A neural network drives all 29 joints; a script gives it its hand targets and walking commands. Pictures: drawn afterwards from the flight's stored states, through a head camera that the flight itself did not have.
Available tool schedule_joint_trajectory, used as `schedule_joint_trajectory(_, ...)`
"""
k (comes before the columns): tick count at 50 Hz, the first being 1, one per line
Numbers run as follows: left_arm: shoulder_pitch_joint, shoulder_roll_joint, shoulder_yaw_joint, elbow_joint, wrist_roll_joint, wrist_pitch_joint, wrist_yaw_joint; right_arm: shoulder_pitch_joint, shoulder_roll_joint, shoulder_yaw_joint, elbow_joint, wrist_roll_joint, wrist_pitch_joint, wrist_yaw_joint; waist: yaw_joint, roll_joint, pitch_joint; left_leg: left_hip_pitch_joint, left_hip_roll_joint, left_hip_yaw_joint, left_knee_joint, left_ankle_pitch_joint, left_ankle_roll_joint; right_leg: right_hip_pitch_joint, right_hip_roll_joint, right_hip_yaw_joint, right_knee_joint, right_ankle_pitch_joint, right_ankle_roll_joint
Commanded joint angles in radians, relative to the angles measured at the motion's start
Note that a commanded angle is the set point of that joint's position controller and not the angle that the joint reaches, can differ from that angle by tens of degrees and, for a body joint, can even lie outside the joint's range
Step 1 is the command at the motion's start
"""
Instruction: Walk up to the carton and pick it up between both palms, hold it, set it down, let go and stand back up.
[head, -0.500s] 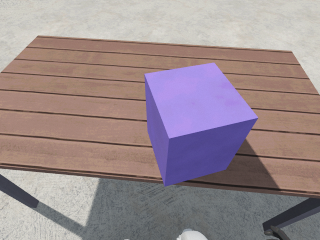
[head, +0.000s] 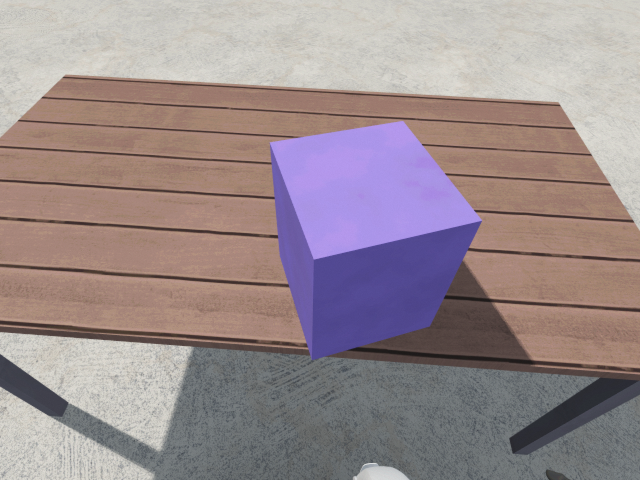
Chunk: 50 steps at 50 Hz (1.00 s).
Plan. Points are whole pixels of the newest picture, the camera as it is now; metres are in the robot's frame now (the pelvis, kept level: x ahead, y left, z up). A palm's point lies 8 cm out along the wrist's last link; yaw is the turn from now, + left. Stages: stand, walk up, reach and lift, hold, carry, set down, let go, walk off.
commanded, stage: walk up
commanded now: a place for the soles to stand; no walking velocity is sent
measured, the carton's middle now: (356, 242) +0.45 -0.06 +0.03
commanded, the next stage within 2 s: none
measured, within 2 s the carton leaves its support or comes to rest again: neither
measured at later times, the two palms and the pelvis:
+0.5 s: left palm out of the picture +0.06 +0.28 -0.10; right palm out of the picture +0.07 -0.34 -0.10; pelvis -0.01 -0.03 +0.00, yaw -1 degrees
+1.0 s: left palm out of the picture +0.08 +0.25 -0.09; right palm out of the picture +0.05 -0.39 -0.09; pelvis +0.02 -0.07 +0.01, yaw -3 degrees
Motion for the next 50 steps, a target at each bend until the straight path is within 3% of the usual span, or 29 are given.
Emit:
schedule_joint_trajectory(1,0.014,0.226,0.063,-0.025,-0.005,-0.026,-0.014,-0.098,-0.305,-0.076,-0.058,-0.009,-0.032,-0.021,0.025,0.125,-0.094,-0.009,0.235,-0.283,-0.359,-0.037,0.244,-0.005,-0.052,0.023,-0.029,-0.054,-0.011)
schedule_joint_trajectory(3,0.074,0.230,0.082,-0.015,0.009,-0.033,-0.013,-0.116,-0.274,-0.070,-0.057,-0.005,-0.016,-0.010,0.057,0.194,-0.170,-0.071,0.160,-0.171,-0.258,0.014,0.175,0.184,-0.025,-0.005,-0.185,0.004,-0.029)
schedule_joint_trajectory(4,0.076,0.249,0.091,-0.029,0.022,-0.042,-0.008,-0.070,-0.248,-0.061,-0.060,0.003,-0.006,-0.009,0.049,0.100,-0.191,-0.107,0.105,-0.101,-0.121,0.002,0.138,0.243,-0.066,0.128,-0.345,-0.073,-0.048)
schedule_joint_trajectory(5,0.074,0.297,0.095,-0.041,0.025,-0.052,-0.005,-0.073,-0.198,-0.050,-0.070,0.013,0.003,-0.011,0.044,-0.090,-0.143,-0.233,-0.010,0.036,0.082,-0.093,0.067,0.238,-0.196,0.432,-0.479,-0.128,-0.112)
schedule_joint_trajectory(6,0.031,0.319,0.098,-0.048,0.028,-0.054,-0.006,-0.054,-0.205,-0.054,-0.063,0.017,0.008,-0.022,0.022,-0.108,-0.127,-0.251,-0.012,0.040,0.157,-0.238,0.057,0.196,-0.331,0.634,-0.556,-0.149,-0.175)
schedule_joint_trajectory(7,0.012,0.328,0.093,-0.053,0.019,-0.052,-0.004,-0.045,-0.245,-0.058,-0.045,0.018,0.008,-0.023,0.011,-0.037,-0.098,-0.223,0.003,0.019,0.171,-0.261,0.059,0.154,-0.348,0.664,-0.548,-0.127,-0.205)
schedule_joint_trajectory(11,-0.043,0.281,0.072,-0.077,0.017,-0.048,-0.002,0.063,-0.207,-0.066,-0.018,0.023,-0.008,-0.006,-0.011,-0.185,-0.178,-0.065,0.029,0.083,0.022,-0.093,0.072,0.157,-0.281,0.446,-0.439,0.158,-0.178)
schedule_joint_trajectory(13,-0.104,0.233,0.050,-0.092,-0.001,-0.033,-0.004,0.108,-0.207,-0.067,0.018,0.013,-0.026,-0.010,-0.056,-0.106,-0.189,0.176,-0.005,0.110,-0.226,0.080,0.075,0.022,-0.191,0.268,-0.314,0.257,-0.118)
schedule_joint_trajectory(14,-0.095,0.196,0.032,-0.087,-0.003,-0.028,-0.006,0.103,-0.214,-0.063,0.011,0.006,-0.031,-0.014,-0.060,-0.061,-0.166,0.213,0.046,-0.026,-0.307,0.090,0.092,-0.065,-0.146,0.233,-0.248,0.260,-0.087)
schedule_joint_trajectory(16,-0.052,0.191,0.044,-0.089,-0.012,-0.019,-0.006,0.041,-0.323,-0.080,-0.038,0.005,-0.034,-0.020,-0.020,0.091,-0.186,0.100,0.266,-0.398,-0.405,-0.005,0.244,-0.058,-0.005,0.069,0.007,0.080,-0.009)
schedule_joint_trajectory(17,-0.027,0.210,0.054,-0.073,-0.008,-0.010,-0.005,-0.009,-0.327,-0.082,-0.035,-0.004,-0.035,-0.018,0.001,0.107,-0.141,-0.002,0.309,-0.395,-0.406,-0.040,0.294,0.000,-0.013,0.028,0.055,-0.083,-0.002)
schedule_joint_trajectory(20,0.067,0.231,0.073,-0.044,0.022,-0.032,-0.016,-0.096,-0.297,-0.069,-0.059,0.004,-0.016,-0.013,0.054,0.074,-0.166,-0.098,0.146,-0.162,-0.220,-0.058,0.175,0.169,-0.056,0.100,-0.246,-0.018,-0.055)
schedule_joint_trajectory(22,0.035,0.278,0.082,-0.057,0.024,-0.051,-0.016,-0.055,-0.197,-0.046,-0.060,0.021,0.001,-0.015,0.035,-0.155,-0.158,-0.228,-0.025,0.089,0.074,-0.142,0.065,0.241,-0.260,0.533,-0.489,-0.070,-0.174)
schedule_joint_trajectory(24,0.025,0.318,0.086,-0.066,0.025,-0.054,-0.008,-0.013,-0.253,-0.066,-0.037,0.018,0.013,-0.013,0.029,-0.105,-0.148,-0.215,0.015,0.010,0.152,-0.258,0.074,0.186,-0.323,0.652,-0.568,-0.185,-0.171)
schedule_joint_trajectory(27,-0.044,0.254,0.070,-0.077,0.016,-0.040,-0.002,0.028,-0.224,-0.060,-0.021,0.016,-0.005,-0.008,0.003,-0.114,-0.152,-0.100,0.015,0.077,0.016,-0.144,0.066,0.165,-0.254,0.451,-0.459,0.173,-0.179)
schedule_joint_trajectory(30,-0.101,0.223,0.051,-0.094,0.006,-0.025,-0.008,0.133,-0.207,-0.060,0.021,0.014,-0.021,-0.014,-0.053,-0.141,-0.220,0.180,-0.011,0.100,-0.213,0.111,0.083,0.017,-0.190,0.268,-0.325,0.261,-0.121)
schedule_joint_trajectory(31,-0.117,0.180,0.037,-0.102,-0.001,-0.019,-0.013,0.107,-0.220,-0.066,0.006,0.001,-0.028,-0.018,-0.061,-0.085,-0.186,0.206,0.029,0.007,-0.279,0.066,0.099,-0.075,-0.143,0.234,-0.265,0.221,-0.082)
schedule_joint_trajectory(33,-0.087,0.204,0.054,-0.134,0.025,-0.019,-0.024,0.210,-0.363,-0.113,0.008,-0.012,-0.042,-0.011,-0.088,0.184,-0.160,0.249,0.294,-0.526,-0.522,-0.455,0.268,-0.284,0.041,0.065,0.079,-0.183,-0.034)
schedule_joint_trajectory(34,-0.067,0.236,0.066,-0.111,0.030,-0.010,-0.027,0.171,-0.406,-0.123,0.008,-0.008,-0.050,-0.010,-0.073,0.181,-0.100,0.190,0.392,-0.619,-0.599,-0.570,0.332,-0.321,0.016,0.072,0.227,-0.193,-0.018)
schedule_joint_trajectory(35,-0.022,0.250,0.071,-0.101,0.028,-0.016,-0.032,0.119,-0.395,-0.124,-0.003,-0.011,-0.048,-0.013,-0.045,0.109,-0.085,0.180,0.353,-0.584,-0.562,-0.590,0.330,-0.324,-0.019,0.085,0.220,-0.164,-0.009)
schedule_joint_trajectory(38,-0.006,0.253,0.087,-0.068,0.019,-0.026,-0.051,0.115,-0.368,-0.119,-0.029,-0.014,-0.044,-0.016,-0.038,0.107,-0.091,0.174,0.286,-0.443,-0.485,-0.385,0.309,-0.229,-0.061,0.030,0.113,-0.162,0.016)
schedule_joint_trajectory(40,0.018,0.235,0.087,-0.071,0.017,-0.029,-0.054,0.103,-0.348,-0.115,-0.043,-0.016,-0.037,-0.005,-0.037,0.197,-0.128,0.152,0.257,-0.392,-0.465,-0.345,0.290,-0.150,-0.044,-0.007,0.014,-0.213,0.021)
schedule_joint_trajectory(42,0.103,0.231,0.095,-0.043,0.015,-0.040,-0.057,0.015,-0.330,-0.105,-0.051,-0.014,-0.026,0.006,0.025,0.252,-0.116,-0.001,0.210,-0.220,-0.391,-0.287,0.232,0.056,-0.038,-0.069,-0.132,-0.046,0.001)
schedule_joint_trajectory(43,0.195,0.230,0.095,-0.006,0.014,-0.045,-0.049,-0.037,-0.301,-0.090,-0.068,-0.018,-0.015,0.010,0.087,0.202,-0.157,-0.133,0.152,-0.120,-0.255,-0.268,0.200,0.272,-0.006,-0.102,-0.250,-0.019,-0.006)
schedule_joint_trajectory(44,0.302,0.260,0.113,0.032,0.007,-0.056,-0.030,-0.007,-0.207,-0.069,-0.063,-0.014,-0.006,0.012,0.127,0.019,-0.234,-0.244,0.076,-0.016,0.001,-0.261,0.134,0.494,-0.041,0.013,-0.357,-0.073,-0.009)
schedule_joint_trajectory(45,0.370,0.346,0.126,0.027,0.024,-0.071,-0.014,-0.019,-0.138,-0.046,-0.087,-0.004,0.002,0.013,0.150,-0.207,-0.231,-0.435,-0.062,0.089,0.327,-0.269,0.058,0.551,-0.260,0.525,-0.564,-0.359,-0.043)
schedule_joint_trajectory(46,0.259,0.397,0.137,-0.010,0.025,-0.074,-0.007,-0.015,-0.197,-0.055,-0.079,0.016,0.008,-0.005,0.117,-0.150,-0.154,-0.516,-0.060,-0.034,0.370,-0.245,0.059,0.441,-0.369,0.796,-0.692,-0.406,-0.056)
schedule_joint_trajectory(49,0.103,0.346,0.108,-0.048,0.004,-0.077,0.015,0.053,-0.268,-0.074,-0.046,0.015,0.008,-0.005,0.026,0.004,-0.039,-0.418,0.040,-0.037,0.313,-0.029,0.049,0.337,-0.300,0.595,-0.598,0.011,-0.029)
schedule_joint_trajectory(50,0.107,0.321,0.103,-0.044,0.000,-0.078,0.017,0.050,-0.241,-0.067,-0.047,0.012,0.003,0.001,0.027,-0.054,-0.058,-0.348,0.056,0.031,0.283,-0.015,0.038,0.321,-0.288,0.514,-0.577,0.207,-0.053)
